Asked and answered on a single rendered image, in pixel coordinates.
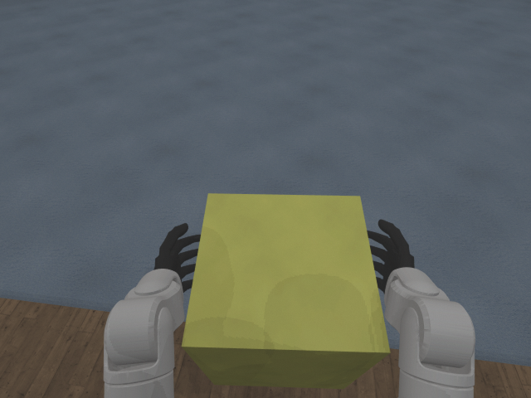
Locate robot left forearm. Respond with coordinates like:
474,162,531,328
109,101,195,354
104,269,185,398

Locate robot right forearm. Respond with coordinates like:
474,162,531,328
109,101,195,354
384,267,475,398

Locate left robot hand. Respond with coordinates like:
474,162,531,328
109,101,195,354
154,223,201,292

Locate carton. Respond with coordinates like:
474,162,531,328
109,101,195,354
182,193,391,389

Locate right robot hand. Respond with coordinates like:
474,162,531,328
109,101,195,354
367,220,415,293

